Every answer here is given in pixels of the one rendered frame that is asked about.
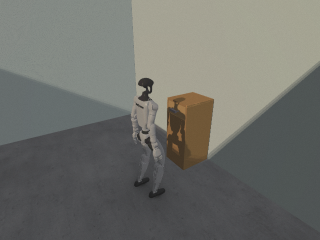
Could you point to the robot left forearm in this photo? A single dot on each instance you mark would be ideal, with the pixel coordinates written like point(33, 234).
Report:
point(135, 125)

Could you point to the cabinet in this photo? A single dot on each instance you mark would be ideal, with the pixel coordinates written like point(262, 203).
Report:
point(188, 140)

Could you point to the right robot hand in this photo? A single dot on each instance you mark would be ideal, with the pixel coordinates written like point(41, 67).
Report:
point(157, 153)

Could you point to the robot left upper arm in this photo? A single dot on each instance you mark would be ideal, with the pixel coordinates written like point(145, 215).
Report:
point(134, 111)

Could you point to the left robot hand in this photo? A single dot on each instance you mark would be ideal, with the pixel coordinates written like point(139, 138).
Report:
point(134, 135)

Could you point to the handle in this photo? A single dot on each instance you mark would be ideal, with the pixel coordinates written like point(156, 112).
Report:
point(172, 110)

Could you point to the robot right shin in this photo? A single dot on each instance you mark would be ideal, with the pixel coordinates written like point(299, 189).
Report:
point(157, 177)

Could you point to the robot right upper arm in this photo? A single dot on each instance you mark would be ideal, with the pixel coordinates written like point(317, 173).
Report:
point(153, 108)

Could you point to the drawer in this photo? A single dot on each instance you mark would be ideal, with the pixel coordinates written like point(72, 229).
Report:
point(181, 109)

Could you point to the robot right forearm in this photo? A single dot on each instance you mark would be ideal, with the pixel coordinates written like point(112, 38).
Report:
point(153, 139)

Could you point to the left robot thigh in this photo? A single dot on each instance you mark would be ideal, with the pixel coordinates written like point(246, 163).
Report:
point(147, 151)

